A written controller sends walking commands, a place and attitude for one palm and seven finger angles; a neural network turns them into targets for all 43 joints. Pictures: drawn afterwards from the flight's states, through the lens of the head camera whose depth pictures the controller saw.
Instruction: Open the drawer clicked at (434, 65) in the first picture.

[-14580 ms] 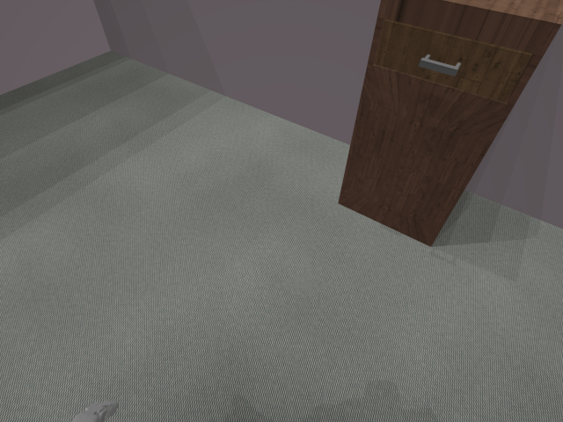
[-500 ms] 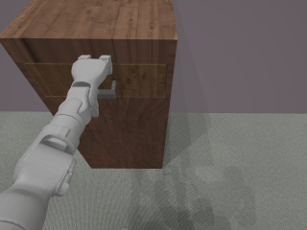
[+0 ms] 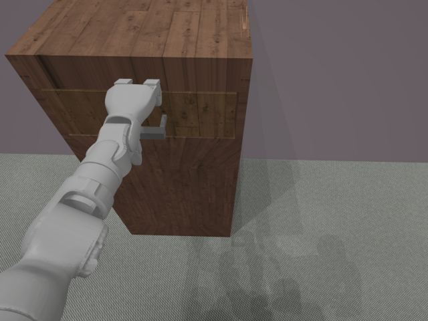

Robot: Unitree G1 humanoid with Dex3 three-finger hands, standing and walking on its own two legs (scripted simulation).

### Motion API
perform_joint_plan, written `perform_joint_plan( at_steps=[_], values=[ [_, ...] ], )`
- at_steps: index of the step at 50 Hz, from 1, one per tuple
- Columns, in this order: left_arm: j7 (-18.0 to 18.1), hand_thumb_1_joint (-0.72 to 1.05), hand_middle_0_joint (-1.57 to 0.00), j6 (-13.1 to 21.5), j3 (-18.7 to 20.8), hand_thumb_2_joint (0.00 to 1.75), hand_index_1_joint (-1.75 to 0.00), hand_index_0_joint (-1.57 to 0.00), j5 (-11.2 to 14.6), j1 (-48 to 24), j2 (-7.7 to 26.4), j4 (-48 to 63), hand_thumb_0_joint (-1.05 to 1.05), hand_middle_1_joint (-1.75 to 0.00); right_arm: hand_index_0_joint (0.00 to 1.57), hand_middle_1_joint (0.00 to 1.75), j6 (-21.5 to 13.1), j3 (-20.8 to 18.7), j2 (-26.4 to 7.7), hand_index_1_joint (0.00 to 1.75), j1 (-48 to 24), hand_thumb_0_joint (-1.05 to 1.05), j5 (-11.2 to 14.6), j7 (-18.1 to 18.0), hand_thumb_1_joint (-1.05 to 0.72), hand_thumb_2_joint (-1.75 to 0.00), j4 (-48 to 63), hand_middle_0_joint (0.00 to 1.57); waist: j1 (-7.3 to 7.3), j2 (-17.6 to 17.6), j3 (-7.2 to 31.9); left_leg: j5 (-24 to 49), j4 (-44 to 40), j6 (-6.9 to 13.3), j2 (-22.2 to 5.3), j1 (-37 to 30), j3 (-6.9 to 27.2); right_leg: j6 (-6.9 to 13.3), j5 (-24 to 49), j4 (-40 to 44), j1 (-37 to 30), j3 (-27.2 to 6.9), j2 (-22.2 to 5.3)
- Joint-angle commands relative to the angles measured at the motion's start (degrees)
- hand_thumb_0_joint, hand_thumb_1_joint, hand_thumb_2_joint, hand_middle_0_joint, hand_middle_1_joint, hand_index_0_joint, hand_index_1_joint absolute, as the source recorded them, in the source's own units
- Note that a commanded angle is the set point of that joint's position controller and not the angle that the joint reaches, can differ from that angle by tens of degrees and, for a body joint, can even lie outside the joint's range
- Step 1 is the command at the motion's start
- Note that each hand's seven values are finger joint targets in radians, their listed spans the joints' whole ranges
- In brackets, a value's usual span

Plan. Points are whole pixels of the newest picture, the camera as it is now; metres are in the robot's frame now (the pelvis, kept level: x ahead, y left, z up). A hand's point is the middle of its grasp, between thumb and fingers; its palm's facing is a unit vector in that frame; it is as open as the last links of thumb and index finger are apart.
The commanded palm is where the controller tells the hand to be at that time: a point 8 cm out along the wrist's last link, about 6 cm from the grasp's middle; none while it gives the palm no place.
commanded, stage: move the hooked fingers above the handle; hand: left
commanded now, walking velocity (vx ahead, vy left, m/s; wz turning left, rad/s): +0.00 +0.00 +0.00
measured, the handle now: (142, 125) +0.53 +0.16 +0.04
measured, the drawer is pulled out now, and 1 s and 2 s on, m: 0.00 0.00 0.00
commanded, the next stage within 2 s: lower the fingers behind the handle in 0.78 s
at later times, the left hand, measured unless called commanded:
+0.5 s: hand (142, 121) +0.48 +0.14 +0.09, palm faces -0.01 -0.01 -1.00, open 13.6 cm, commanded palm +0.48 +0.14 +0.16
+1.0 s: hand (142, 121) +0.48 +0.14 +0.09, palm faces -0.01 -0.03 -1.00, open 13.7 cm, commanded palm +0.48 +0.15 +0.15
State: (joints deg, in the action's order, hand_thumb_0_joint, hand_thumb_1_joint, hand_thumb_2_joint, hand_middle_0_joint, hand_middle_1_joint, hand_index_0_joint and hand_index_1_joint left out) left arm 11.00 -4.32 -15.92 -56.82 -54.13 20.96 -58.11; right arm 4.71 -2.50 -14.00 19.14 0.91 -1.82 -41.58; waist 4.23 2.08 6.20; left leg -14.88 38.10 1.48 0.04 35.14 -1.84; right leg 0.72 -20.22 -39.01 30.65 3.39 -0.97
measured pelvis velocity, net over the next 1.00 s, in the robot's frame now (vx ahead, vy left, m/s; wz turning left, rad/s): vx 0.02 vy -0.01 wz -0.02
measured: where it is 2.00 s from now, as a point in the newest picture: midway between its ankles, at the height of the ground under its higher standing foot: outside the picture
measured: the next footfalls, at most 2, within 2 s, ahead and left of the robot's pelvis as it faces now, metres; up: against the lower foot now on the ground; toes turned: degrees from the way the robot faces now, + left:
none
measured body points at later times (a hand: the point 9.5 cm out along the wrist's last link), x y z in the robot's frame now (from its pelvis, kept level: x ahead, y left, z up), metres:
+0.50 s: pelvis +0.01 +0.00 +0.00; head +0.06 -0.02 +0.45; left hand +0.48 +0.14 +0.15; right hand +0.06 -0.27 -0.13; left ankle +0.04 +0.10 -0.72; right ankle -0.02 -0.11 -0.72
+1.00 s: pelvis +0.02 -0.01 +0.01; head +0.06 -0.03 +0.46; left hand +0.48 +0.14 +0.15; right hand +0.07 -0.28 -0.13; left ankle +0.04 +0.10 -0.72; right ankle -0.02 -0.11 -0.72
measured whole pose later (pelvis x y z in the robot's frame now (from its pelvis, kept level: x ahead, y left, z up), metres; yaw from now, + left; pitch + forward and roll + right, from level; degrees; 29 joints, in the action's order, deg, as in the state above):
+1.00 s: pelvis +0.02 -0.01 +0.01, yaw -1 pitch +10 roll +0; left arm 10.1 0.3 -10.8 -57.7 -45.8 22.1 -51.0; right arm 7.1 -2.9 -14.5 17.4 1.5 -2.0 -40.8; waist 3.4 2.6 6.0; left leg -15.2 34.5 0.7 -0.7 29.5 -2.8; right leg 1.4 -20.2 -35.7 25.8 2.2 0.0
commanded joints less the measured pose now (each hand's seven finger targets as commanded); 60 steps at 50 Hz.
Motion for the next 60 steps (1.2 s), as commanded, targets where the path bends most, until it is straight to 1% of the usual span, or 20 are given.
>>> perform_joint_plan(
  at_steps=[1, 5, 7, 13, 15, 16, 17, 19, 21, 24, 28, 29, 31, 37, 38, 41, 44, 49, 54, 60],
  values=[
    [1.9, -0.5, -0.3, 2.2, -0.1, 0.3, -1.2, -0.3, -0.3, -35.2, 1.3, 13.6, 0.0, -1.2, 0.2, 0.3, -1.5, -2.9, -8.3, 0.3, 4.0, 0.0, 0.0, -0.3, -0.9, -0.9, 4.1, 0.2, 6.33, -1.2, 17.9, 6.2, -3.6, 1.0, 0.6, -21.8, 2.5, 1.0, 7.6, 7.0, 3.8, -1.3, 3.4],
    [1.8, -0.5, -0.3, 3.1, 1.5, 0.3, -1.2, -0.3, 0.0, -33.4, 2.8, 16.0, 0.0, -1.2, 0.2, 0.3, -1.4, -3.1, -8.3, 0.3, 3.6, 0.0, -0.2, -0.3, -0.9, -0.9, 4.5, 0.2, 5.11, -0.4, 20.1, 8.2, -3.4, 1.0, 0.7, -23.2, 2.3, 1.1, 9.0, 6.8, 2.2, -1.5, 3.4],
    [1.3, -0.5, -0.3, 3.8, 0.0, 0.3, -1.2, -0.3, 0.4, -32.8, 1.1, 17.0, 0.0, -1.2, 0.2, 0.3, -1.4, -3.2, -8.1, 0.3, 3.2, 0.0, -0.1, -0.1, -0.9, -0.9, 4.8, 0.2, 5.15, -0.7, 19.5, 9.1, -3.5, 1.0, 0.6, -23.5, 2.3, 1.1, 9.5, 7.0, 2.0, -1.3, 3.5],
    [2.2, -0.5, -0.3, 4.1, 4.3, 0.3, -1.2, -0.3, 0.0, -30.0, 5.6, 16.4, 0.0, -1.2, 0.2, 0.3, -1.1, -3.0, -8.2, 0.3, 2.7, 0.0, 0.1, -0.2, -0.9, -0.9, 4.9, 0.2, 3.69, -2.0, 17.9, 9.1, -4.1, 1.2, 0.8, -21.6, 1.9, 1.2, 9.9, 7.3, -0.1, -1.7, 3.4],
    [2.5, -0.5, -0.3, 3.7, 3.5, 0.3, -1.2, -0.3, -0.4, -31.1, 5.0, 17.3, 0.0, -1.2, 0.2, 0.3, -1.1, -2.9, -8.1, 0.3, 2.6, 0.0, 0.1, -0.1, -0.9, -0.9, 4.9, 0.2, 3.99, -1.3, 17.6, 8.7, -4.3, 1.1, 0.8, -21.7, 1.6, 1.2, 9.8, 7.5, 0.1, -1.6, 3.4],
    [2.5, -0.5, -0.3, 3.8, 3.0, 0.3, -1.2, -0.3, -0.2, -31.6, 4.5, 17.6, 0.0, -1.2, 0.2, 0.3, -1.1, -2.9, -8.1, 0.3, 2.6, 0.0, 0.1, -0.1, -0.9, -0.9, 5.0, 0.2, 4.23, -2.6, 18.0, 9.4, -4.2, 1.2, 0.9, -21.7, 1.7, 1.2, 10.2, 7.8, -0.6, -1.6, 3.3],
    [2.7, -0.5, -0.3, 3.5, 4.5, 0.3, -1.2, -0.3, -0.6, -30.7, 6.2, 16.6, 0.0, -1.2, 0.2, 0.3, -1.1, -3.0, -8.2, 0.3, 2.7, 0.0, 0.2, -0.2, -0.9, -0.9, 4.7, 0.2, 4.03, -2.5, 17.8, 9.6, -4.2, 1.3, 0.7, -21.7, 1.5, 1.1, 10.6, 7.8, -0.5, -1.8, 3.4],
    [2.8, -0.5, -0.3, 2.9, 4.1, 0.3, -1.2, -0.3, -0.6, -31.3, 6.0, 17.1, 0.0, -1.2, 0.2, 0.3, -0.9, -2.9, -8.2, 0.3, 2.6, 0.0, 0.2, -0.2, -0.9, -0.9, 4.7, 0.2, 4.15, -2.2, 18.3, 9.5, -4.3, 1.3, 0.9, -21.6, 1.2, 0.9, 10.9, 8.0, -1.1, -2.0, 3.3],
    [2.9, -0.5, -0.3, 2.7, 6.0, 0.3, -1.2, -0.3, -0.7, -31.4, 8.7, 17.0, 0.0, -1.2, 0.2, 0.3, -0.7, -2.8, -8.4, 0.3, 2.7, 0.0, 0.2, -0.3, -0.9, -0.9, 4.7, 0.2, 3.59, -2.4, 19.4, 10.9, -4.2, 1.3, 1.1, -21.4, 1.1, 1.1, 12.2, 8.0, -3.0, -2.1, 3.2],
    [2.7, -0.5, -0.3, 2.6, 5.4, 0.3, -1.2, -0.3, -0.6, -30.6, 7.8, 17.7, 0.0, -1.2, 0.2, 0.3, -0.4, -2.8, -8.1, 0.3, 2.1, 0.0, 0.3, -0.3, -0.9, -0.9, 4.9, 0.2, 3.41, -1.3, 19.6, 11.2, -4.3, 1.4, 1.1, -22.2, 0.7, 1.0, 12.8, 8.2, -3.1, -2.2, 3.1],
    [2.1, -0.5, -0.3, 2.8, 6.4, 0.3, -1.2, -0.3, -0.3, -29.0, 9.0, 17.9, 0.0, -1.2, 0.2, 0.3, -0.1, -2.8, -8.1, 0.3, 1.3, 0.0, 0.4, -0.5, -0.9, -0.9, 5.2, 0.2, 3.06, -1.6, 19.3, 11.7, -4.4, 1.5, 1.3, -21.8, 0.5, 0.9, 14.4, 8.4, -4.6, -2.5, 3.0],
    [2.1, -0.5, -0.3, 3.0, 7.8, 0.3, -1.2, -0.3, -0.5, -29.1, 10.7, 17.9, 0.0, -1.2, 0.2, 0.3, 0.0, -2.7, -8.2, 0.3, 1.4, 0.0, 0.4, -0.6, -0.9, -0.9, 5.1, 0.2, 2.93, -2.1, 18.8, 11.9, -4.6, 1.5, 1.2, -21.7, 0.6, 0.9, 14.5, 8.4, -4.7, -2.4, 3.0],
    [1.7, -0.5, -0.3, 3.6, 8.4, 0.3, -1.2, -0.3, -0.1, -27.6, 11.1, 18.7, 0.0, -1.2, 0.2, 0.3, 0.0, -2.7, -8.1, 0.3, 1.1, 0.0, 0.4, -0.6, -0.9, -0.9, 5.8, 0.2, 2.18, -3.1, 19.8, 12.9, -4.6, 1.5, 1.4, -21.3, 0.3, 0.9, 15.7, 8.5, -6.8, -2.5, 2.9],
    [1.5, -0.5, -0.3, 4.7, 7.7, 0.3, -1.2, -0.3, -0.6, -26.4, 10.3, 20.5, 0.0, -1.2, 0.2, 0.3, 0.1, -3.0, -8.0, 0.3, 0.7, 0.0, 0.6, -0.4, -0.9, -0.9, 6.0, 0.2, 1.86, -1.4, 19.1, 13.6, -4.7, 1.5, 1.3, -22.0, 0.2, 1.1, 16.2, 8.4, -6.0, -2.4, 3.0],
    [1.8, -0.5, -0.3, 4.8, 9.6, 0.3, -1.2, -0.3, -0.8, -26.4, 12.7, 20.5, 0.0, -1.2, 0.2, 0.3, 0.1, -3.1, -8.3, 0.3, 0.8, 0.0, 0.5, -0.5, -0.9, -0.9, 5.8, 0.2, 1.72, -1.3, 19.6, 13.5, -4.6, 1.5, 1.2, -22.2, 0.1, 1.0, 16.4, 8.3, -6.4, -2.7, 3.0],
    [1.7, -0.5, -0.3, 4.9, 9.6, 0.3, -1.2, -0.3, -0.6, -26.0, 12.7, 20.3, 0.0, -1.2, 0.2, 0.3, 0.3, -3.0, -8.3, 0.3, 0.7, 0.0, 0.5, -0.5, -0.9, -0.9, 5.9, 0.2, 1.74, -3.0, 19.8, 13.9, -4.7, 1.5, 1.4, -21.2, 0.0, 1.0, 17.3, 8.5, -8.0, -2.7, 2.8],
    [2.0, -0.5, -0.3, 4.9, 11.4, 0.3, -1.2, -0.3, -0.7, -25.2, 14.9, 21.1, 0.0, -1.2, 0.2, 0.3, 0.5, -3.1, -8.4, 0.3, 0.4, 0.0, 0.6, -0.6, -0.9, -0.9, 5.9, 0.2, 1.12, -1.9, 20.5, 14.0, -4.8, 1.6, 1.5, -21.3, -0.3, 0.9, 18.0, 8.4, -8.5, -3.0, 2.8],
    [2.1, -0.5, -0.3, 4.2, 9.3, 0.3, -1.2, -0.3, -0.6, -22.5, 11.7, 18.1, 0.0, -1.2, 0.2, 0.3, 0.8, -3.0, -8.4, 0.3, 0.4, 0.0, 0.7, -0.4, -0.9, -0.9, 5.6, 0.2, 1.74, -3.3, 17.2, 13.1, -4.9, 1.5, 1.4, -19.9, -0.5, 0.8, 17.3, 8.7, -6.6, -2.8, 2.8],
    [2.3, -0.5, -0.3, 3.4, 10.9, 0.3, -1.2, -0.3, -1.4, -20.7, 13.4, 15.7, 0.0, -1.2, 0.2, 0.3, 1.3, -3.1, -8.6, 0.3, 0.6, 0.0, 0.6, -0.3, -0.9, -0.9, 5.3, 0.2, 1.25, -3.1, 18.0, 13.4, -4.3, 1.4, 1.4, -19.1, -0.8, 0.9, 17.9, 8.2, -6.9, -3.0, 2.8],
    [2.0, -0.5, -0.3, 2.5, 8.8, 0.3, -1.2, -0.3, -1.7, -19.0, 10.7, 12.3, 0.0, -1.2, 0.2, 0.3, 1.7, -2.9, -8.5, 0.3, 0.5, 0.0, 0.7, -0.2, -0.9, -0.9, 5.7, 0.2, 1.76, -3.3, 14.8, 10.2, -4.4, 1.3, 1.2, -17.1, -0.9, 0.8, 14.5, 8.4, -4.4, -2.7, 2.7]
  ],
)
